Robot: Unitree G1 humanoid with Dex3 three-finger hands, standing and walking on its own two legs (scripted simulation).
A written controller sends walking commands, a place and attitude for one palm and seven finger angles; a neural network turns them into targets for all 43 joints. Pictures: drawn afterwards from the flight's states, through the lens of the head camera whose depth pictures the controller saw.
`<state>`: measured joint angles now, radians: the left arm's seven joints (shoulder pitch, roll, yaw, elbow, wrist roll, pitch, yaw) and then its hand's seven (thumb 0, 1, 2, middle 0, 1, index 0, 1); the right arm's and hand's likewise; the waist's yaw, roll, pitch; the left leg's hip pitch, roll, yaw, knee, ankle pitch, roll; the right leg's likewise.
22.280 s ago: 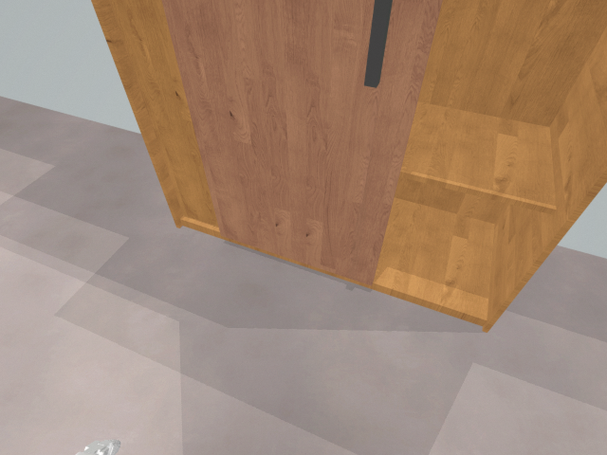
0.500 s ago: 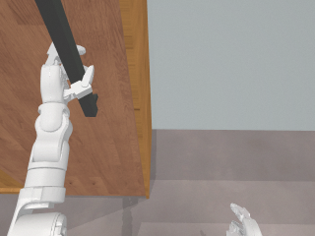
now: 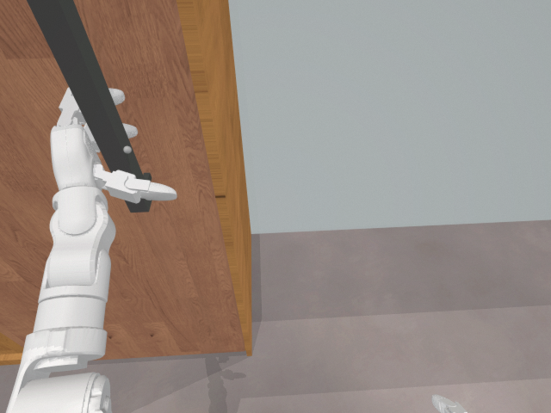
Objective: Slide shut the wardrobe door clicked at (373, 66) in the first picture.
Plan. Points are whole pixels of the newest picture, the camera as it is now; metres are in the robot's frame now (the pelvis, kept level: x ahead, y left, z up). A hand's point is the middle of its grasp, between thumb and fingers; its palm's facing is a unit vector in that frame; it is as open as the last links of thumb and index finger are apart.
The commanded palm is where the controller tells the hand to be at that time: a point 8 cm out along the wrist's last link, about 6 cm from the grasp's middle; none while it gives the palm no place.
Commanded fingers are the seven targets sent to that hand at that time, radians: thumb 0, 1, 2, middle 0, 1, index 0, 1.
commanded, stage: slip the hand off the handle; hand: left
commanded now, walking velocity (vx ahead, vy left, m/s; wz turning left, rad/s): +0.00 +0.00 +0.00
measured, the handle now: (110, 111) +0.41 +0.24 +0.25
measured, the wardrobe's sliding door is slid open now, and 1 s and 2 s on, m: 0.00 0.00 0.00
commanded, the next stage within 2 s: draw the hand back to the body in 1.38 s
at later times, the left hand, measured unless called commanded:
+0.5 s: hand (88, 153) +0.37 +0.26 +0.21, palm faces +0.43 -0.90 -0.09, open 14.7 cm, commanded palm +0.34 +0.31 +0.21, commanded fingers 0.00 -0.55 0.20 -0.25 -1.15 -0.25 -1.15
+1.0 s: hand (61, 177) +0.33 +0.28 +0.21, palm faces +0.40 -0.91 -0.09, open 14.7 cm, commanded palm +0.28 +0.31 +0.21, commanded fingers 0.00 -0.55 0.20 -0.25 -1.15 -0.25 -1.15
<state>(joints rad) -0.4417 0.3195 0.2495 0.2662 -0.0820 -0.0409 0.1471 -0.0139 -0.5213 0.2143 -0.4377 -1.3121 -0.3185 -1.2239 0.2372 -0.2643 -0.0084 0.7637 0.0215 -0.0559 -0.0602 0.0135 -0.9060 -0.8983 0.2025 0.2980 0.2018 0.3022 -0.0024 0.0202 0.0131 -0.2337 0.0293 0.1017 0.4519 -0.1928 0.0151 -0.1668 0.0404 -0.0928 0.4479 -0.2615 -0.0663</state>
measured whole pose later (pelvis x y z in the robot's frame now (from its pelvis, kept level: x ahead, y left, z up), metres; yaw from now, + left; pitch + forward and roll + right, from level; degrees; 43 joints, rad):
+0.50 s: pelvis +0.00 +0.01 +0.00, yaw +0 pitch -2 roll +0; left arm -0.41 0.37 0.33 0.28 -0.10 -0.01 0.13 -0.02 -0.55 0.20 -0.35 -1.20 -0.26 -1.15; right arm 0.20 -0.23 0.03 0.71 0.02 -0.03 -0.09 0.01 -0.90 -0.90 0.21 0.30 0.20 0.30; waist 0.00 0.03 0.01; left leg -0.20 0.02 0.11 0.44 -0.19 0.03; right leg -0.13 0.04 -0.08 0.43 -0.25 -0.06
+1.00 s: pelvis +0.00 +0.02 +0.00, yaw -1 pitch -3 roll +0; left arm -0.21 0.35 0.37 0.08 -0.16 -0.03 0.05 -0.02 -0.55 0.20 -0.26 -1.15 -0.26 -1.15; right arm 0.23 -0.24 0.02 0.71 0.04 -0.08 -0.09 0.01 -0.91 -0.90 0.20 0.30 0.20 0.30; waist 0.02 0.04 0.01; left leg -0.19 0.02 0.12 0.45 -0.20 0.04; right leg -0.12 0.03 -0.07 0.44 -0.26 -0.04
